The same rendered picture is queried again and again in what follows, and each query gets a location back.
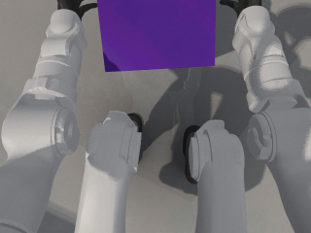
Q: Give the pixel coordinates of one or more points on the left robot upper arm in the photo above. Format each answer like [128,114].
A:
[36,139]

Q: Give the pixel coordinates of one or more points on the right robot forearm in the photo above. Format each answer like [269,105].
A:
[263,63]

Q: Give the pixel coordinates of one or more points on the right robot upper arm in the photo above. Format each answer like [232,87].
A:
[282,139]

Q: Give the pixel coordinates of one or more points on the left robot forearm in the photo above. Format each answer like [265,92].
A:
[59,65]

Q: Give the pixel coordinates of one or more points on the carton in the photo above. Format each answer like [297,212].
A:
[157,34]

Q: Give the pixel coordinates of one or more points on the right robot hand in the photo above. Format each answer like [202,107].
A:
[243,4]

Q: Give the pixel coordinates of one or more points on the left robot hand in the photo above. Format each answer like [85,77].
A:
[74,5]

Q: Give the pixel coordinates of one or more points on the robot right shin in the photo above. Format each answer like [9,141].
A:
[237,146]

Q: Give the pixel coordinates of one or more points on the robot shin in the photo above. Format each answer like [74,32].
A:
[94,134]
[237,146]

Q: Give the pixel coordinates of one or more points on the robot left shin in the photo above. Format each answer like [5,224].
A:
[94,134]

